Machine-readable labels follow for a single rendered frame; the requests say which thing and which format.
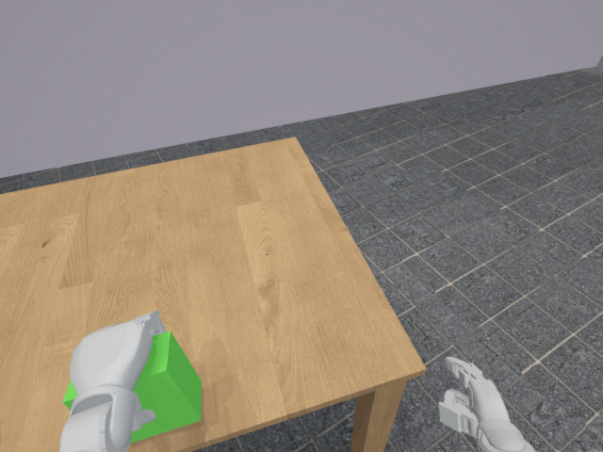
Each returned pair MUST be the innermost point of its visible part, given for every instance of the right robot forearm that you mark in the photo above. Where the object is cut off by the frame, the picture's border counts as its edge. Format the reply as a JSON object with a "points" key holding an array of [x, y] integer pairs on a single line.
{"points": [[499, 435]]}

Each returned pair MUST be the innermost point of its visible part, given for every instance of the sponge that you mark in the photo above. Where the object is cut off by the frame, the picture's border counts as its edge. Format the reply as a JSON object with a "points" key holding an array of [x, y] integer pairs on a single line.
{"points": [[168, 385]]}

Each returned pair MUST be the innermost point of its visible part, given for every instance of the robot left hand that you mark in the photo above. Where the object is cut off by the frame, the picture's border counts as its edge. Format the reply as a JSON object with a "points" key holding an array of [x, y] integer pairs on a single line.
{"points": [[116, 355]]}

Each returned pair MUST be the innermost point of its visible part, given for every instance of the robot right hand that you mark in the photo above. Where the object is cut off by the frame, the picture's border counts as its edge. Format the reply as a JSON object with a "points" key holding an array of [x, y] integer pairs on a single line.
{"points": [[462, 412]]}

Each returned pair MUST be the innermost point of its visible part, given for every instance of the table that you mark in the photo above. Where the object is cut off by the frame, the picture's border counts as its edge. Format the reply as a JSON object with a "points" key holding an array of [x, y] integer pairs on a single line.
{"points": [[252, 269]]}

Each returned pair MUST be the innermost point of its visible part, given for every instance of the left robot forearm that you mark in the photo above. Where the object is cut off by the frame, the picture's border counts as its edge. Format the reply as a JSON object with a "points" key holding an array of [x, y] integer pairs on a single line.
{"points": [[100, 420]]}

